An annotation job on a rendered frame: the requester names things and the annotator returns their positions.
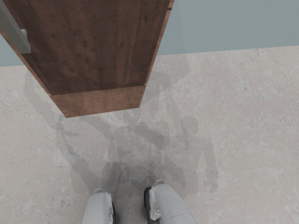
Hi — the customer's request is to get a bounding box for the cupboard door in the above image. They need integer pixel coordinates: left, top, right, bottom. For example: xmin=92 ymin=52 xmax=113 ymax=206
xmin=3 ymin=0 xmax=170 ymax=95

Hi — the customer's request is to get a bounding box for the left robot thigh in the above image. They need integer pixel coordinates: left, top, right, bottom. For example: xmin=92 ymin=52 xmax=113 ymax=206
xmin=82 ymin=192 xmax=113 ymax=224

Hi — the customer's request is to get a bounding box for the handle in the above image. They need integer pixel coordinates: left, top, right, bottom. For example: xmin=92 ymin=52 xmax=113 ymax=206
xmin=0 ymin=0 xmax=31 ymax=54

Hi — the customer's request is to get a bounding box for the right robot thigh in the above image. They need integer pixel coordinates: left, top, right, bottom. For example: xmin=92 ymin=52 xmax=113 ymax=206
xmin=149 ymin=184 xmax=197 ymax=224

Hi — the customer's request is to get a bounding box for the robot thigh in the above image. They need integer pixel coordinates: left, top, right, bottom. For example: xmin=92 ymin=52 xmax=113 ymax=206
xmin=149 ymin=184 xmax=197 ymax=224
xmin=82 ymin=192 xmax=113 ymax=224

